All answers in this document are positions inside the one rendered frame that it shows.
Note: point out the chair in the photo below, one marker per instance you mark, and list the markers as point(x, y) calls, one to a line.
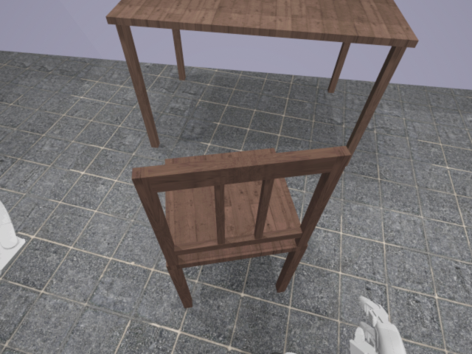
point(233, 206)

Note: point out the robot left hand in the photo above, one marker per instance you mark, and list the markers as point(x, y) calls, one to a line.
point(10, 244)

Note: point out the table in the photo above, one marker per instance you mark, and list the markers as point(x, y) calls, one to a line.
point(376, 22)

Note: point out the robot right hand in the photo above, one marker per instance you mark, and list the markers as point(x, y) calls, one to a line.
point(384, 339)

